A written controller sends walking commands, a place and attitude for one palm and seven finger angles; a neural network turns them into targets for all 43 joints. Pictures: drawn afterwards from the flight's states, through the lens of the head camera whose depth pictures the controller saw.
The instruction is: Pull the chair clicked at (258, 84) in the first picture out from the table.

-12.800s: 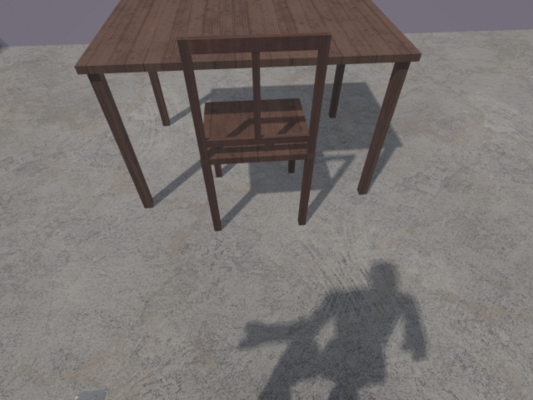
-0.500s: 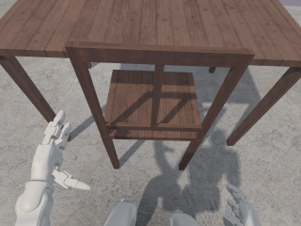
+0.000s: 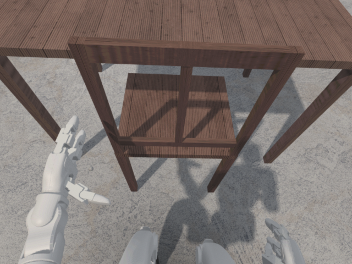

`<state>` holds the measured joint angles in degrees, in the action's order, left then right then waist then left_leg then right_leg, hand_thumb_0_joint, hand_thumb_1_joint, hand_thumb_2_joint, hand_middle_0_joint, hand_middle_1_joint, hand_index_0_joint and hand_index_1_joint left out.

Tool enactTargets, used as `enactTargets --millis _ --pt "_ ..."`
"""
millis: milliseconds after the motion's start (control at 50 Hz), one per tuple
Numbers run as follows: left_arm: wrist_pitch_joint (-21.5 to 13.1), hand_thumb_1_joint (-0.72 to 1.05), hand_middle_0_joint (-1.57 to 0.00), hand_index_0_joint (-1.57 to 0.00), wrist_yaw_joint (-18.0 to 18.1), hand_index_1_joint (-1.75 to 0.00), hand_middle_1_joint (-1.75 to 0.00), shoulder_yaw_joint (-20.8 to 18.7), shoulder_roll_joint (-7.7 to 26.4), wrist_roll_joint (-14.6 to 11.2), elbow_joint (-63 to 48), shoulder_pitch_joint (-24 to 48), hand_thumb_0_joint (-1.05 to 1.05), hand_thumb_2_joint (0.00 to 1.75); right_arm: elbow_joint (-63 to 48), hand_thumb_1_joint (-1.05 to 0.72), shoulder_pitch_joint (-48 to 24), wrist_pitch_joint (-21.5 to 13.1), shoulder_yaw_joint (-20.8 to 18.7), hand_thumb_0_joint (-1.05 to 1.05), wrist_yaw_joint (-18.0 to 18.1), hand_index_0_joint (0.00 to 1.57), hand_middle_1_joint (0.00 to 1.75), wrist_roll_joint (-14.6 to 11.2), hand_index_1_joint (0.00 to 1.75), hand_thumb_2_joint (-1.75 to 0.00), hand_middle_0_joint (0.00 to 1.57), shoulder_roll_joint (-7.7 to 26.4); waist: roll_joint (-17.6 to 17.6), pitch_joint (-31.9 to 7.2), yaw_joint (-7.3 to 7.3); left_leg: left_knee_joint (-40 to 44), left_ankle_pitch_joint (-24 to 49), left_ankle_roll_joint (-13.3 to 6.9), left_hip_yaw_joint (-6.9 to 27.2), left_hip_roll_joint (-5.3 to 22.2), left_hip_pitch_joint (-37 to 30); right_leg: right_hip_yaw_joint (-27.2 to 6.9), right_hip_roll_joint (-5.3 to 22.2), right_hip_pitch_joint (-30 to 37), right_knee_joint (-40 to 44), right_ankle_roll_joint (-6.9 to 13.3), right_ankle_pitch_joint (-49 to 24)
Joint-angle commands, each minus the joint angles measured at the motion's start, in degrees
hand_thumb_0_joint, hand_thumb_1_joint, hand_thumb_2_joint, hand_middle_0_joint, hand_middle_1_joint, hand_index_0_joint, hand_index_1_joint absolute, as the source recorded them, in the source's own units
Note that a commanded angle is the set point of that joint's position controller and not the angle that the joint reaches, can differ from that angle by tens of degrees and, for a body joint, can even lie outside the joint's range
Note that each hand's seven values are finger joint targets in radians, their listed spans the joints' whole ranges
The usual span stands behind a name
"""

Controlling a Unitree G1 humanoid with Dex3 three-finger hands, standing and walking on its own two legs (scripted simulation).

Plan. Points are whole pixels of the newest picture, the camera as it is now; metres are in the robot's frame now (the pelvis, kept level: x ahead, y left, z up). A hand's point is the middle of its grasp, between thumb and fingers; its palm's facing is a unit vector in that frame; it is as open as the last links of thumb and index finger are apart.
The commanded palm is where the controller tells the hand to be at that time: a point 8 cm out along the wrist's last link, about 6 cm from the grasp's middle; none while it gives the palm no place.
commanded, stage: aim the fingers beside a spindle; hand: left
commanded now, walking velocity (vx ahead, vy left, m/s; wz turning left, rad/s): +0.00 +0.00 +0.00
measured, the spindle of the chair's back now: (181, 110) +0.49 +0.01 +0.02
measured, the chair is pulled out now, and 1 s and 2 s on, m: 0.00 0.00 0.00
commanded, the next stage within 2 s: push the fingers through the gap in 0.88 s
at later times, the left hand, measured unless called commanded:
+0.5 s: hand (97, 166) +0.32 +0.19 +0.02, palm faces +0.03 -1.00 -0.03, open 16.9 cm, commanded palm +0.30 +0.24 +0.01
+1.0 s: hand (97, 166) +0.32 +0.19 +0.01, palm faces +0.03 -1.00 -0.03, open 16.9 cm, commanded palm +0.31 +0.24 +0.01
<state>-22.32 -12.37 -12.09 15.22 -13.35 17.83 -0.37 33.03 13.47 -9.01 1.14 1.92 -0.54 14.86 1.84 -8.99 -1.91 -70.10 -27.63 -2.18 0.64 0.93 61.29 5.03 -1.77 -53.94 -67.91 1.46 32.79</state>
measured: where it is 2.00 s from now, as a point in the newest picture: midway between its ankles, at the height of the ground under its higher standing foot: outside the picture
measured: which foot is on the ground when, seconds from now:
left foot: down 0.00-1.00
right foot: down 0.00-1.00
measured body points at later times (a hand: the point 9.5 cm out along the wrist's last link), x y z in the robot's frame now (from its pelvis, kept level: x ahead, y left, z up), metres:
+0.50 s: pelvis +0.00 +0.00 -0.01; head +0.09 +0.02 +0.43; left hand +0.31 +0.25 +0.02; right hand +0.15 -0.24 -0.10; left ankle +0.05 +0.09 -0.64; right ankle +0.00 -0.11 -0.64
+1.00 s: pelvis +0.00 +0.00 -0.01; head +0.09 +0.02 +0.43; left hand +0.31 +0.25 +0.02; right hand +0.16 -0.24 -0.11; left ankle +0.05 +0.09 -0.64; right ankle +0.00 -0.11 -0.64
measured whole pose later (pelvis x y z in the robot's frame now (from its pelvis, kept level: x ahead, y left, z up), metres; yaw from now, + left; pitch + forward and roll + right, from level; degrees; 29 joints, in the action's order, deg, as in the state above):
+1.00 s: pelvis +0.00 +0.00 -0.01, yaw +0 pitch +20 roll -4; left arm -23.6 -10.0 -10.4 14.6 -11.9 20.4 3.3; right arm 32.9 12.1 -5.9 1.4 1.4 -0.3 14.6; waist 1.9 -9.4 -1.8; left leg -72.9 -28.3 -2.6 0.5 0.9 65.1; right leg 4.9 -1.7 -57.6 -70.6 1.2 33.5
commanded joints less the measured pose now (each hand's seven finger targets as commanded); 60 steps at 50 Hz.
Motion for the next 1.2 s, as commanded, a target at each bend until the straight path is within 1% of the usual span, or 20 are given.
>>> enactTargets --millis 0,140,200,280,300,360,380,420,480,520,620,680,780,920,960,980,1020,1080,1100,1180 --pt "-4.39 -0.50 -0.06 -0.06 0.75 -0.08 -0.08 -2.50 7.80 -0.21 -11.77 9.73 0.00 0.30 -7.45 -0.90 -0.38 -2.26 -3.37 0.00 0.29 0.20 0.30 -0.10 0.30 -0.90 0.20 8.69 2.70 -18.34 -0.35 8.75 12.94 0.99 4.42 0.02 -20.24 -2.44 0.43 1.70 9.05 0.52 -13.14" --pt "-4.76 -0.50 -0.06 -0.06 1.11 -0.08 -0.08 -4.31 9.27 0.18 -7.92 13.19 0.00 0.30 -6.69 -0.90 -0.32 -1.17 -3.29 0.00 0.29 0.20 0.30 0.05 0.30 -0.90 0.20 8.76 1.39 -17.92 -0.32 7.15 11.03 0.85 3.63 -0.14 -16.47 -3.14 0.37 1.34 8.40 0.62 -12.32" --pt "-5.17 -0.50 -0.06 -0.06 0.84 -0.08 -0.08 -2.35 8.29 0.40 -9.92 16.20 0.00 0.30 -6.74 -0.90 -0.45 -1.10 -3.24 0.00 0.19 0.20 0.30 0.11 0.30 -0.90 0.20 8.70 5.08 -20.02 -0.66 7.04 12.05 1.12 4.36 0.01 -19.60 -2.83 0.42 -0.56 7.78 0.73 -12.10" --pt "-4.88 -0.50 -0.06 -0.06 1.32 -0.08 -0.08 -0.59 6.73 0.57 -9.84 14.95 0.00 0.30 -6.95 -0.90 -0.21 -0.92 -3.32 0.00 0.00 0.20 0.30 0.19 0.30 -0.90 0.20 8.89 3.90 -21.19 -0.76 7.19 12.95 1.32 5.38 0.32 -21.00 -2.19 0.35 -1.70 7.19 0.70 -11.99" --pt "-4.72 -0.50 -0.06 -0.06 1.67 -0.08 -0.08 -2.28 8.06 0.50 -9.68 13.81 0.00 0.30 -6.79 -0.90 -0.15 -0.73 -3.53 0.00 0.00 0.20 0.30 0.12 0.30 -0.90 0.20 8.95 2.97 -21.10 -0.32 7.31 12.97 1.40 5.22 0.42 -20.73 -2.20 0.34 -1.14 7.32 0.68 -12.26" --pt "-4.10 -0.50 -0.06 -0.06 2.28 -0.08 -0.08 -0.95 6.52 0.77 -8.88 12.38 0.00 0.30 -7.45 -0.90 -0.81 -0.05 -3.29 0.00 -0.32 0.20 0.30 0.04 0.30 -0.90 0.20 8.72 2.23 -19.11 -0.26 7.92 11.05 1.31 5.10 0.19 -18.80 -2.09 0.42 -1.05 7.58 0.65 -10.98" --pt "-4.21 -0.50 -0.06 -0.06 2.82 -0.08 -0.08 -2.88 8.41 1.02 -8.53 12.52 0.00 0.30 -7.21 -0.90 -0.61 0.17 -3.33 0.00 -0.24 0.20 0.30 -0.02 0.30 -0.90 0.20 8.84 2.06 -18.73 0.02 7.86 10.71 1.30 5.10 0.21 -18.27 -2.15 0.28 -1.00 7.48 0.78 -10.69" --pt "-4.59 -0.50 -0.06 -0.06 3.19 -0.08 -0.08 -2.06 7.62 1.29 -9.74 12.84 0.00 0.30 -7.62 -0.90 -0.75 0.42 -3.29 0.00 -0.33 0.20 0.30 0.08 0.30 -0.90 0.20 8.58 1.61 -19.76 -0.11 7.63 11.14 1.19 4.86 0.17 -18.44 -2.27 0.32 -0.55 7.27 0.68 -11.24" --pt "-5.51 -0.50 -0.06 -0.06 3.54 -0.08 -0.08 -3.03 8.95 1.28 -11.12 12.70 0.00 0.30 -7.47 -0.90 -0.84 0.57 -3.28 0.00 -0.27 0.20 0.30 0.15 0.30 -0.90 0.20 8.56 3.04 -19.82 0.19 7.40 11.24 1.19 4.67 0.08 -18.63 -2.60 0.19 -0.31 7.42 0.85 -11.10" --pt "-5.89 -0.50 -0.06 -0.06 3.44 -0.08 -0.08 -0.39 6.53 1.28 -12.58 12.59 0.00 0.30 -7.79 -0.90 -1.12 0.47 -3.21 0.00 -0.42 0.20 0.30 0.08 0.30 -0.90 0.20 8.32 3.58 -19.99 -0.28 7.83 11.81 1.25 5.14 0.22 -20.27 -2.31 0.27 -0.66 7.49 0.82 -11.30" --pt "-5.46 -0.50 -0.06 -0.06 2.80 -0.08 -0.08 -0.76 6.59 1.00 -8.20 13.37 0.00 0.30 -6.83 -0.90 -1.20 0.66 -3.13 0.00 0.07 0.20 0.30 -0.03 0.30 -0.90 0.20 8.54 0.56 -17.00 -1.23 7.07 7.96 0.78 4.42 0.05 -16.01 -2.69 0.26 -1.38 8.20 0.58 -8.90" --pt "-5.71 -0.50 -0.06 -0.06 2.14 -0.08 -0.08 -2.99 9.05 0.89 -8.23 14.50 0.00 0.30 -6.72 -0.90 -1.31 0.68 -3.10 0.00 0.35 0.20 0.30 -0.01 0.30 -0.90 0.20 8.69 2.51 -17.70 -0.57 6.58 8.37 0.78 3.98 -0.04 -15.84 -3.11 0.19 -0.99 7.93 0.85 -9.17" --pt "-6.15 -0.50 -0.06 -0.06 1.73 -0.08 -0.08 -2.17 8.67 0.57 -11.57 14.04 0.00 0.30 -7.25 -0.90 -1.21 0.21 -3.18 0.00 0.20 0.20 0.30 0.10 0.30 -0.90 0.20 8.61 5.31 -21.81 -0.22 6.64 12.89 1.14 4.70 0.12 -20.48 -2.71 0.16 -0.66 7.15 0.95 -12.06" --pt "-4.43 -0.50 -0.06 -0.06 2.25 -0.08 -0.08 -0.01 6.10 0.79 -8.47 13.26 0.00 0.30 -7.07 -0.90 -1.27 0.71 -3.11 0.00 -0.08 0.20 0.30 0.02 0.30 -0.90 0.20 8.62 2.10 -18.50 -1.00 7.07 10.01 0.96 4.73 0.17 -17.67 -2.31 0.31 -1.66 7.67 0.59 -10.22" --pt "-4.55 -0.50 -0.06 -0.06 2.65 -0.08 -0.08 -2.18 7.90 0.79 -7.01 13.94 0.00 0.30 -6.87 -0.90 -1.18 0.94 -3.14 0.00 0.09 0.20 0.30 0.04 0.30 -0.90 0.20 8.79 0.52 -17.38 -0.93 6.76 8.63 0.79 4.23 0.05 -15.45 -2.60 0.25 -1.19 7.95 0.63 -9.47" --pt "-5.08 -0.50 -0.06 -0.06 2.95 -0.08 -0.08 -3.25 9.46 1.19 -7.30 15.88 0.00 0.30 -6.54 -0.90 -1.16 1.02 -3.10 0.00 0.27 0.20 0.30 0.05 0.30 -0.90 0.20 8.93 0.52 -17.83 -0.99 6.23 8.74 0.70 4.20 0.14 -15.06 -2.82 0.10 -1.41 7.55 0.65 -9.48" --pt "-5.96 -0.50 -0.06 -0.06 3.20 -0.08 -0.08 -1.32 8.14 1.70 -9.56 20.41 0.00 0.30 -6.61 -0.90 -1.17 0.77 -2.96 0.00 0.19 0.20 0.30 0.31 0.30 -0.90 0.20 8.64 4.89 -20.12 -1.17 6.19 10.10 1.01 4.63 0.06 -18.07 -2.69 0.30 -2.46 6.83 0.82 -9.92" --pt "-6.31 -0.50 -0.06 -0.06 3.79 -0.08 -0.08 -3.67 10.09 1.71 -8.52 19.25 0.00 0.30 -5.96 -0.90 -0.36 0.63 -3.22 0.00 0.23 0.20 0.30 0.55 0.30 -0.90 0.20 9.00 3.70 -22.22 -0.77 5.81 13.31 1.24 5.06 0.29 -20.01 -2.44 0.01 -2.10 6.50 0.91 -12.20" --pt "-6.25 -0.50 -0.06 -0.06 3.50 -0.08 -0.08 -1.94 8.60 1.92 -8.44 19.63 0.00 0.30 -6.03 -0.90 -0.50 0.63 -3.11 0.00 0.08 0.20 0.30 0.51 0.30 -0.90 0.20 8.87 4.86 -22.57 -1.17 5.88 14.20 1.33 5.01 0.36 -20.98 -2.37 0.14 -2.52 6.37 0.83 -12.91" --pt "-4.25 -0.50 -0.06 -0.06 2.91 -0.08 -0.08 -2.90 9.28 1.98 -1.13 22.41 0.00 0.30 -5.02 -0.90 -0.05 1.47 -2.88 0.00 0.19 0.20 0.30 0.25 0.30 -0.90 0.20 9.21 1.63 -18.40 -1.88 5.77 9.90 0.87 4.41 0.22 -15.95 -2.64 -0.09 -2.91 7.28 0.71 -10.27"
